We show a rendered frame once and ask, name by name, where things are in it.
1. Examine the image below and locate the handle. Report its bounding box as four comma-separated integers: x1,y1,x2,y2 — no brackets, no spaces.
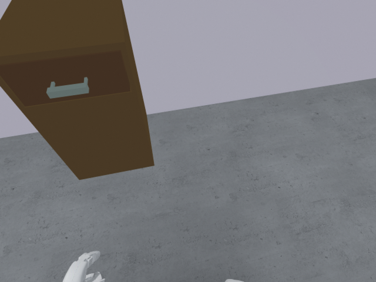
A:
46,77,89,99

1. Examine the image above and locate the robot left hand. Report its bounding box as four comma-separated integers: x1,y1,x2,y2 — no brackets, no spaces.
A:
63,251,105,282

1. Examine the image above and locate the drawer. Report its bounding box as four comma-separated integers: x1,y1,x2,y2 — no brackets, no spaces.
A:
0,50,130,106

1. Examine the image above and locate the cabinet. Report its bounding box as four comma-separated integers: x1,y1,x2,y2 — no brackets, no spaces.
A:
0,0,154,180

